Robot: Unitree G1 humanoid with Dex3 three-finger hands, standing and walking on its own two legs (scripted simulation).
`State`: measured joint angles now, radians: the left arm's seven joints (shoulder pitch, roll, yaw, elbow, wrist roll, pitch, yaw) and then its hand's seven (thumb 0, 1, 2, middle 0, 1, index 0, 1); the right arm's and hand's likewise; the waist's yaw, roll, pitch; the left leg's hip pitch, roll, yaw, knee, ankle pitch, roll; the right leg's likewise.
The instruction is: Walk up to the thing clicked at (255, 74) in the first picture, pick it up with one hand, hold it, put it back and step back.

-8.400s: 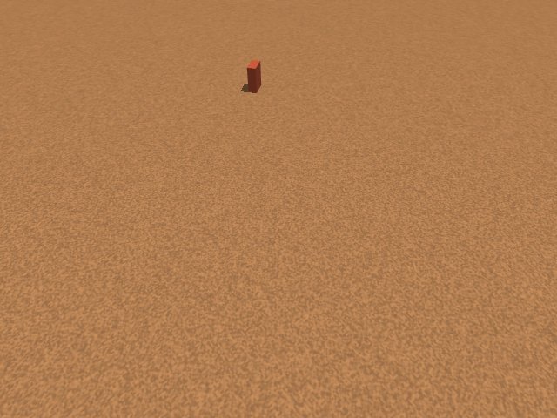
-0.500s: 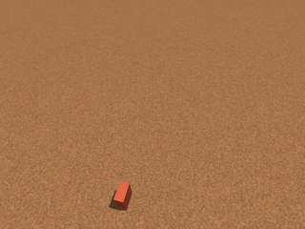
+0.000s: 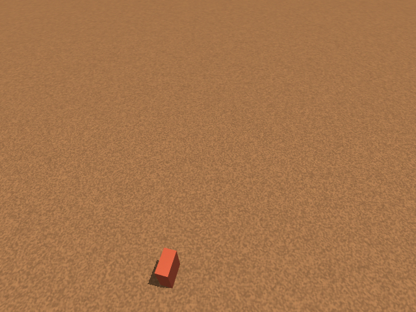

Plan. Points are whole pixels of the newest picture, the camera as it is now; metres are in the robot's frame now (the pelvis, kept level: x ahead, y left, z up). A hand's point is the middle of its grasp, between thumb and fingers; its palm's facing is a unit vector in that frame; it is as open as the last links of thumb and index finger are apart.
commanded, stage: stand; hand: left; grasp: from the side
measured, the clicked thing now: (168, 268) +0.41 +0.19 -0.70
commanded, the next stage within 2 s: go down in 0.16 s
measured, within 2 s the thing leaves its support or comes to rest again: neither
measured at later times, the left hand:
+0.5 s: hand out of the picture +0.14 +0.26 -0.16, palm faces +0.05 -0.94 -0.34, open 10.9 cm
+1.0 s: hand out of the picture +0.14 +0.28 -0.19, palm faces +0.06 -0.94 -0.32, open 17.1 cm
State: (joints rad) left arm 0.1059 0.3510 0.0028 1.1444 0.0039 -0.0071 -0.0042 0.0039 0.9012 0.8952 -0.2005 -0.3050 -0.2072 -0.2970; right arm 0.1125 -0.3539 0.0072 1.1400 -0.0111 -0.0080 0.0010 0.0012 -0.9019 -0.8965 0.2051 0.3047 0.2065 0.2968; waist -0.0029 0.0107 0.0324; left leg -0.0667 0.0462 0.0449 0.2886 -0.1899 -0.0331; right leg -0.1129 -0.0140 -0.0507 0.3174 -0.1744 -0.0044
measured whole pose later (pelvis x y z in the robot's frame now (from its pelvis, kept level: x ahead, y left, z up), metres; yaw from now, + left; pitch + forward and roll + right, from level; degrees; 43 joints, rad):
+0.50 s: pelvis -0.02 +0.00 -0.02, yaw +1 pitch +5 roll +0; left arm -0.04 0.34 0.17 1.04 0.07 -0.01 -0.03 0.00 0.51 0.50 -0.06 -0.12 -0.07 -0.10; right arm 0.22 -0.26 -0.02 0.81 0.03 -0.04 -0.03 0.00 -0.94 -0.91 0.20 0.30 0.21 0.30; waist -0.02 -0.01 0.03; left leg -0.35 0.04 0.03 0.53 -0.27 -0.03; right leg -0.39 -0.03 -0.06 0.54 -0.25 -0.01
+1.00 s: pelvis -0.01 +0.03 -0.07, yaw +1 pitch +13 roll -2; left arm 0.25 0.31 0.17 0.48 0.04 0.21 -0.03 -0.01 -0.48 0.09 -0.06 -0.09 -0.08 -0.08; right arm 0.22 -0.24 -0.02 0.60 0.02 -0.13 -0.05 0.01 -0.83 -0.88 0.21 0.30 0.21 0.30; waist -0.03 0.00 -0.11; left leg -0.72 0.04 0.01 0.98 -0.50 0.01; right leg -0.72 -0.05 -0.06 0.92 -0.44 0.03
